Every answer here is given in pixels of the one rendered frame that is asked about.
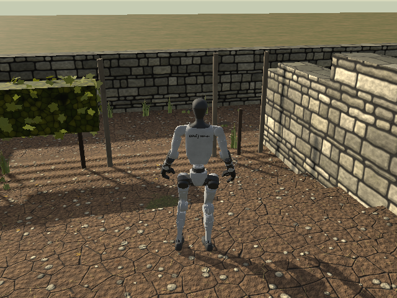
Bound robot left upper arm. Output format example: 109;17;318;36
169;125;187;159

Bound robot left forearm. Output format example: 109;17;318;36
163;150;175;170

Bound robot right forearm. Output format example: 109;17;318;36
223;150;234;172

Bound robot left thigh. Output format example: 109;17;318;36
177;173;190;212

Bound robot right upper arm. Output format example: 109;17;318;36
212;125;229;159

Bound robot torso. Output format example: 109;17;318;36
185;122;214;186

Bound left robot hand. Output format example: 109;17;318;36
161;166;175;179

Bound right robot hand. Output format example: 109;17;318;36
221;170;236;183

